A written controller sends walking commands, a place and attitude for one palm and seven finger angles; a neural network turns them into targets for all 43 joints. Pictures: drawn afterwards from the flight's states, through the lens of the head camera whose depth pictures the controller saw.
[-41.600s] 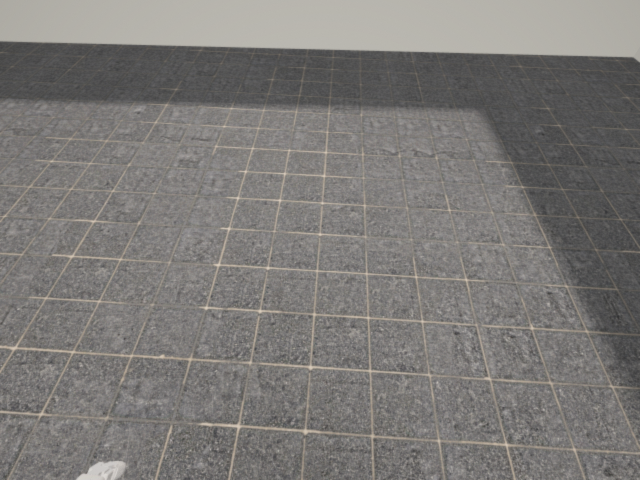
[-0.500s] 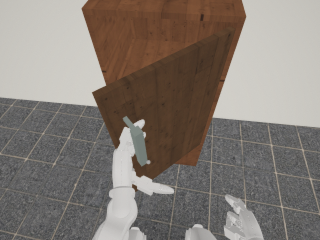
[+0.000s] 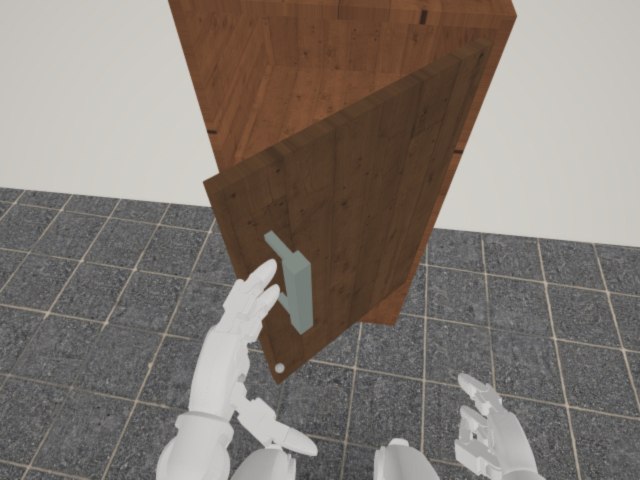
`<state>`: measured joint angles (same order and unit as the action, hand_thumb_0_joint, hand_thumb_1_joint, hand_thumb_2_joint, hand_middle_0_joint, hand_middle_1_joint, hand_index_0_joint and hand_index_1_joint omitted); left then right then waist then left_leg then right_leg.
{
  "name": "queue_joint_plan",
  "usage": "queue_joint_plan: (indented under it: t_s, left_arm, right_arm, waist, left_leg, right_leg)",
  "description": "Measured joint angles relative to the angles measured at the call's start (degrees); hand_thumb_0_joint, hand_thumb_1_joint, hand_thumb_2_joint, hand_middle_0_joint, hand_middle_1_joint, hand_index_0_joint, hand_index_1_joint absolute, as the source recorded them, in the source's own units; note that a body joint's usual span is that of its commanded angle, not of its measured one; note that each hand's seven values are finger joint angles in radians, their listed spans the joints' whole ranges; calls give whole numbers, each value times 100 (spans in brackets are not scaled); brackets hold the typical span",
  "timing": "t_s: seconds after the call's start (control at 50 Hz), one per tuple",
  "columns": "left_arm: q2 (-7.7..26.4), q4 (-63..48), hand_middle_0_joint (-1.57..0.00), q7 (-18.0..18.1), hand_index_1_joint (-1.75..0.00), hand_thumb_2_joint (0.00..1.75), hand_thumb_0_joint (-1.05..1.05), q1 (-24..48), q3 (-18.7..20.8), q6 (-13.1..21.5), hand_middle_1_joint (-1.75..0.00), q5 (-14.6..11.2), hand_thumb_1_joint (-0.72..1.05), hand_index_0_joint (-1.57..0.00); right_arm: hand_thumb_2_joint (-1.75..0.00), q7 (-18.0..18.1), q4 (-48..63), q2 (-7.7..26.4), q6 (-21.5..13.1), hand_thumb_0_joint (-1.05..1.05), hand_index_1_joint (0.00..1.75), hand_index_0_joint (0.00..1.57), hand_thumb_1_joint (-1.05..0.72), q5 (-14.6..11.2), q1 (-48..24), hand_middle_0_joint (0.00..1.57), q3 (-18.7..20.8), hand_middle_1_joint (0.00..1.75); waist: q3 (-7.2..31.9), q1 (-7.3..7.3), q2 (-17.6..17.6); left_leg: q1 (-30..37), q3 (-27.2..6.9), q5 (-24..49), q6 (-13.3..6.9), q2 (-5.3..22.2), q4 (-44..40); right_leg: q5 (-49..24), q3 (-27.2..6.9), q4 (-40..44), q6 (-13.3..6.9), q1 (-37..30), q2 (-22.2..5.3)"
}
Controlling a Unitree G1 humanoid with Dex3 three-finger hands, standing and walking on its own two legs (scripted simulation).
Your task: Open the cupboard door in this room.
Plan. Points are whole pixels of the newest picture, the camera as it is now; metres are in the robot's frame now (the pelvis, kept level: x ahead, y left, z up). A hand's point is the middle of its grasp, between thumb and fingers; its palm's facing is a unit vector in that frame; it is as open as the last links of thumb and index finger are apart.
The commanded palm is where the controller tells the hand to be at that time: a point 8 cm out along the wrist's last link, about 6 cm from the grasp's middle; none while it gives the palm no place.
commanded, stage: slide the hand sideways off the handle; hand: left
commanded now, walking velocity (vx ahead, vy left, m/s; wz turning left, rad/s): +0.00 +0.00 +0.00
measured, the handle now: (289, 285) +0.33 +0.06 +0.06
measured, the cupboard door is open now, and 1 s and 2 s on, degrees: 46 46 46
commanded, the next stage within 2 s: draw the hand back to the body in 0.62 s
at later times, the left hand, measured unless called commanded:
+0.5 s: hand (236, 393) +0.21 +0.10 +0.06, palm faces -0.09 -1.00 -0.04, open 16.2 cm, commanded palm +0.18 +0.16 +0.06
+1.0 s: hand (186, 397) +0.19 +0.14 +0.10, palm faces -0.08 -0.99 -0.08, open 16.3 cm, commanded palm +0.16 +0.20 +0.11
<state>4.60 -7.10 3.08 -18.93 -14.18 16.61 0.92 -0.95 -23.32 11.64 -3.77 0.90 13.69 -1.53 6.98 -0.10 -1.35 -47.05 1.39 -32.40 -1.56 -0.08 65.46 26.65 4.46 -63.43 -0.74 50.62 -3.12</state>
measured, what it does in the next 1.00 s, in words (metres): stands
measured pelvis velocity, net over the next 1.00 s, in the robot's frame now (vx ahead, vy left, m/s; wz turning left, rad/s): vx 0.01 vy -0.01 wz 0.01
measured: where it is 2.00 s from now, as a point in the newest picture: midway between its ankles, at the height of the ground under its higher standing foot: outside the picture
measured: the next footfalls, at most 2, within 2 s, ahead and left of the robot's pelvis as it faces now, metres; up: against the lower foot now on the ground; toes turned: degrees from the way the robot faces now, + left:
none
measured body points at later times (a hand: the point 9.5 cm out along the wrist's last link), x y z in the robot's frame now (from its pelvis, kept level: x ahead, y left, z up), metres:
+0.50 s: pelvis +0.01 -0.01 -0.01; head +0.08 -0.02 +0.44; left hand +0.21 +0.16 +0.06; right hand +0.20 -0.24 -0.08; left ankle +0.00 +0.10 -0.65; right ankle +0.04 -0.12 -0.65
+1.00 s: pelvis +0.01 -0.01 +0.01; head +0.05 -0.02 +0.46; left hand +0.19 +0.19 +0.11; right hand +0.19 -0.23 -0.06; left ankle +0.00 +0.10 -0.65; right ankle +0.04 -0.12 -0.65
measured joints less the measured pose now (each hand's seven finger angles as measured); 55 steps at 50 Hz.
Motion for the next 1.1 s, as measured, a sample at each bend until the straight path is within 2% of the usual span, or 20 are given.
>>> queue_joint_plan:
  t_s: [0.1, 0.28, 0.5, 0.62, 0.74, 0.84, 0.96, 1.1]
  left_arm:
    - [98, -305, -16, -226, -31, 30, -1, -309, 113, 16, -31, -148, -50, -17]
    - [218, -623, -16, -531, -32, 30, -1, -686, 335, 28, -31, -254, -49, -17]
    - [462, -837, -16, -961, -32, 30, -1, -1231, 946, 171, -30, -692, -49, -18]
    - [601, -858, -16, -1321, -31, 30, -1, -1391, 1267, 273, -30, -944, -49, -16]
    - [657, -847, -15, -1518, -31, 30, -1, -1341, 1323, 279, -30, -1101, -49, -15]
    - [748, -1058, -16, -1498, -30, 30, -1, -1263, 1355, 59, -30, -1105, -49, -15]
    - [848, -1299, -16, -1427, -30, 30, -1, -1395, 1604, -229, -30, -1247, -49, -15]
    - [971, -1377, -16, -1589, -30, 30, -1, -1534, 1835, -395, -30, -1411, -49, -15]
  right_arm:
    - [-89, 28, 46, -8, -61, 1, 30, 20, -90, -16, 32, 20, -40, 30]
    - [-89, 68, 136, 64, -101, 1, 30, 20, -90, -34, 68, 20, 11, 30]
    - [-89, 165, 151, 115, -114, 1, 30, 20, -90, -102, 99, 20, 113, 30]
    - [-89, 232, 99, 148, -153, 1, 30, 20, -90, -136, 72, 20, 144, 30]
    - [-89, 283, 88, 186, -252, 1, 30, 20, -90, -155, 30, 20, 140, 30]
    - [-89, 314, 91, 134, -219, 1, 30, 20, -90, -195, 36, 20, 116, 30]
    - [-89, 357, 81, 74, -175, 1, 30, 20, -90, -269, 157, 20, 11, 30]
    - [-89, 404, 29, 142, -304, 1, 30, 20, -90, -299, 270, 20, -54, 30]
  waist:
    - [32, -8, -40]
    - [88, -28, -28]
    - [141, -40, -25]
    - [163, -73, -31]
    - [149, -74, -72]
    - [116, -89, -76]
    - [84, -49, -141]
    - [55, -48, -162]
  left_leg:
    - [-9, -40, -30, 11, 8, 11]
    - [-127, -87, -120, 51, 28, 132]
    - [-176, -157, -194, 127, 91, 232]
    - [-262, -211, -217, 154, 112, 331]
    - [-357, -259, -221, 153, 109, 438]
    - [-242, -235, -194, 139, 121, 386]
    - [269, -225, -18, 120, 120, -75]
    - [799, -217, 141, 98, 118, -530]
  right_leg:
    - [30, 38, 10, -4, -13, 8]
    - [135, 80, -120, -40, 102, 22]
    - [217, 146, -214, -110, 144, 80]
    - [238, 198, -281, -138, 203, 97]
    - [231, 242, -341, -142, 261, 91]
    - [186, 219, -278, -134, 152, 108]
    - [7, 214, 203, -100, -377, 132]
    - [-163, 210, 688, -63, -929, 155]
